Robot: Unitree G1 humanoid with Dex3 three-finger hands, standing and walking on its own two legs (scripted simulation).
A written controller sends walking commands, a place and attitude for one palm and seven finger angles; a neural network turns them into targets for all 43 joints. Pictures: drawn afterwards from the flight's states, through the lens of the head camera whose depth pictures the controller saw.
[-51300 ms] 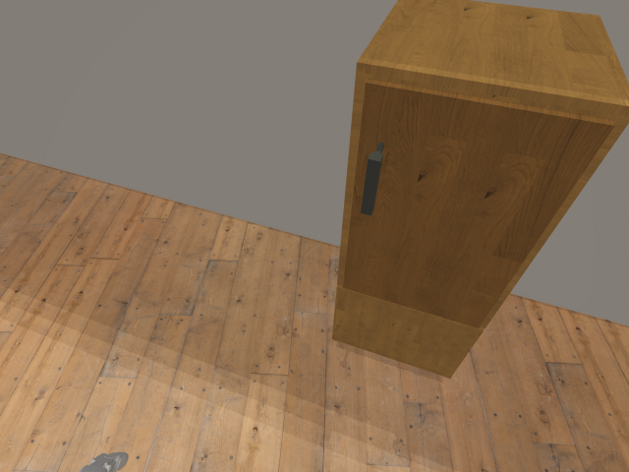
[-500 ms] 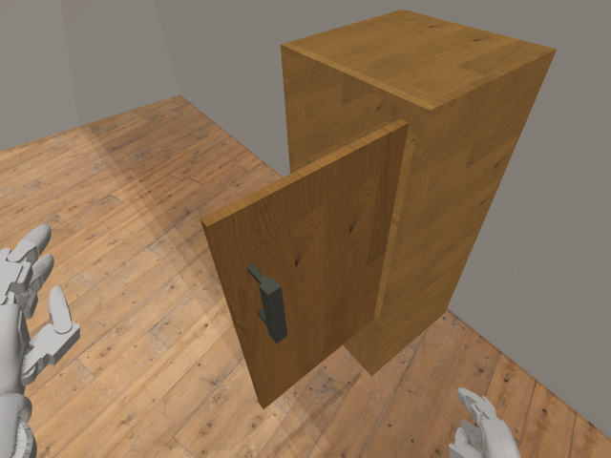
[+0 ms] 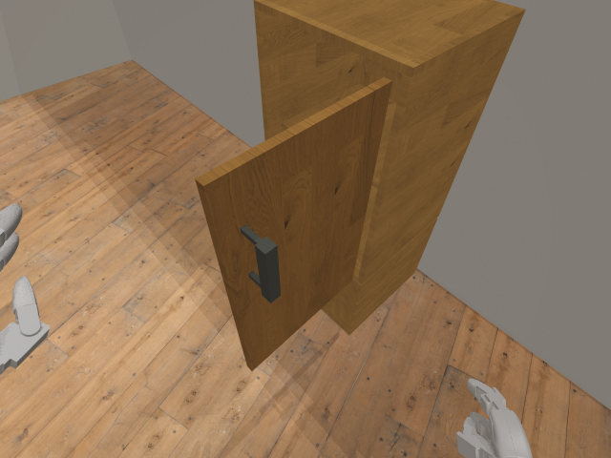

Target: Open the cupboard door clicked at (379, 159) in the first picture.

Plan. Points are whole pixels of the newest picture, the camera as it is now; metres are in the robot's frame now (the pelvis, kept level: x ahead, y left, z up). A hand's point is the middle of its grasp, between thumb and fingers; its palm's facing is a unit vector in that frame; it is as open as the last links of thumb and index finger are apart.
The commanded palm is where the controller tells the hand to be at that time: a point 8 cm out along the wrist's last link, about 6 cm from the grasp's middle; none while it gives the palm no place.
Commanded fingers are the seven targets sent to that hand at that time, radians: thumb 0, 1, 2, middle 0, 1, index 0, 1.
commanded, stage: step back with the hand held close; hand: left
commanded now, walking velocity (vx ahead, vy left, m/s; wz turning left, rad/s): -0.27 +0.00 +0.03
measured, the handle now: (260, 264) +0.38 +0.10 +0.01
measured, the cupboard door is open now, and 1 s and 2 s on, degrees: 91 91 91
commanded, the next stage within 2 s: stop stepping back and stand still in 0.68 s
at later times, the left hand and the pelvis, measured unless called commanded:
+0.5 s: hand out of the picture +0.10 +0.29 +0.16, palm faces +0.46 -0.77 -0.44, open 7.4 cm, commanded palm +0.04 +0.33 +0.18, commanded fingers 0.00 0.90 0.90 -0.20 -0.30 -0.20 -0.30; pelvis -0.08 +0.02 -0.02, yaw +4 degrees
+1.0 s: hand out of the picture +0.03 +0.28 +0.17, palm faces +0.37 -0.84 -0.40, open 7.4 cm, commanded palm -0.05 +0.32 +0.18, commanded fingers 0.00 0.90 0.90 -0.20 -0.30 -0.20 -0.30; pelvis -0.20 +0.03 -0.01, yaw -3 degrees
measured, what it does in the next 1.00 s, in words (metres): walks backwards: right foot, then left foot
